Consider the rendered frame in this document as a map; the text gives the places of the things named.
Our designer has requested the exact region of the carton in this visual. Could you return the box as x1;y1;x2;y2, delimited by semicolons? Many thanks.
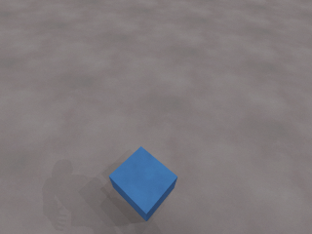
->
109;147;177;221

